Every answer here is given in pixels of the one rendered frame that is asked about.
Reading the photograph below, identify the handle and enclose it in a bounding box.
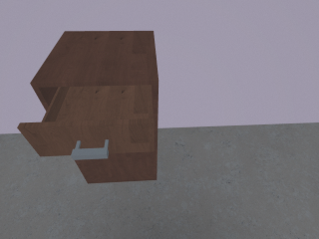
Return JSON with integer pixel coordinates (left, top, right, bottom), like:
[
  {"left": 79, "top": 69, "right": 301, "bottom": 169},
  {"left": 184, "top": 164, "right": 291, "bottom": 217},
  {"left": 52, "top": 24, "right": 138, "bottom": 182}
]
[{"left": 71, "top": 139, "right": 109, "bottom": 160}]

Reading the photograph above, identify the drawer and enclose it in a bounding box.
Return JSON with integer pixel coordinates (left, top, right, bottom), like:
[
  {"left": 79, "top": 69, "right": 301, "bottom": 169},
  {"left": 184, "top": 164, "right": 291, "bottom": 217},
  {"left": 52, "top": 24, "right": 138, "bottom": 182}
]
[{"left": 17, "top": 85, "right": 155, "bottom": 157}]

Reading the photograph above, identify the cabinet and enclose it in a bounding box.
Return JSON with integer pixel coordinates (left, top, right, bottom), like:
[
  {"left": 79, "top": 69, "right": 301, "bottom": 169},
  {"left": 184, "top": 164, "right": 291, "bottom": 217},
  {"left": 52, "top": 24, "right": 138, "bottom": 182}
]
[{"left": 30, "top": 31, "right": 159, "bottom": 184}]

